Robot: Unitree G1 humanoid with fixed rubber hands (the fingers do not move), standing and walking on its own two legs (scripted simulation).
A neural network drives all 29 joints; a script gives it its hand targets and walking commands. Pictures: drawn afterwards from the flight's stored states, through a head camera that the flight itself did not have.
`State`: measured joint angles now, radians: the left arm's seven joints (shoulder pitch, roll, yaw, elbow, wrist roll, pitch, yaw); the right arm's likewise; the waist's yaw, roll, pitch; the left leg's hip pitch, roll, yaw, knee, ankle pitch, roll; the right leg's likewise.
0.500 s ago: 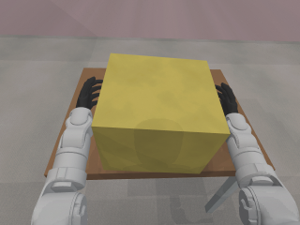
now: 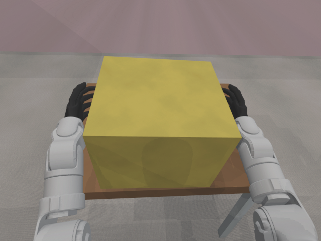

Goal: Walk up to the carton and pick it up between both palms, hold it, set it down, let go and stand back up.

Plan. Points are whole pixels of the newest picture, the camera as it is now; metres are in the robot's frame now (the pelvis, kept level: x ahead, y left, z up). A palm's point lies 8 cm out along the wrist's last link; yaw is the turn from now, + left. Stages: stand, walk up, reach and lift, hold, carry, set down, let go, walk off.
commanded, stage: reach and lift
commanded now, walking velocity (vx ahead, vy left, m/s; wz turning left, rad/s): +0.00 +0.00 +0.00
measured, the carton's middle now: (157, 122) +0.39 +0.00 +0.11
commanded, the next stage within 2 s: hold in 1.02 s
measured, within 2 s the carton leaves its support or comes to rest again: neither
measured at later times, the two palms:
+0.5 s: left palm (71, 107) +0.35 +0.20 +0.20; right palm (239, 108) +0.36 -0.19 +0.18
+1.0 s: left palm (73, 103) +0.35 +0.19 +0.21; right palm (242, 106) +0.36 -0.20 +0.19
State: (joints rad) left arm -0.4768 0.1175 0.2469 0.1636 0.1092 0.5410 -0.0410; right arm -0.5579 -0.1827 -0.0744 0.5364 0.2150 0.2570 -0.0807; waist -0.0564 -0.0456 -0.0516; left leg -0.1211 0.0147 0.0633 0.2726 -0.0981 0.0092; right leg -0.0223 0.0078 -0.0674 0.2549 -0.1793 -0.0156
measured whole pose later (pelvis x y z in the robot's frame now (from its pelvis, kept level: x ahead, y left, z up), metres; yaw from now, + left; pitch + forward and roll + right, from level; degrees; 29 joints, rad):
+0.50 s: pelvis -0.01 +0.00 +0.00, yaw -1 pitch -2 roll +0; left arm -0.60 0.14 0.28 0.23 0.11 0.64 -0.05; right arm -0.68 -0.19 -0.11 0.60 0.20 0.34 -0.07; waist -0.04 -0.04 -0.08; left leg -0.15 0.02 0.08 0.27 -0.08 0.01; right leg -0.07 0.01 -0.05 0.29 -0.17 -0.02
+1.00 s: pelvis +0.00 +0.00 +0.00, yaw -1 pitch -4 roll +0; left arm -0.57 0.12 0.29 0.13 0.13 0.71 -0.05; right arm -0.66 -0.22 -0.06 0.54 0.27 0.40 -0.10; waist -0.05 -0.02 -0.07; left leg -0.12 0.02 0.08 0.29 -0.11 0.01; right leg -0.03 0.01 -0.04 0.27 -0.18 -0.01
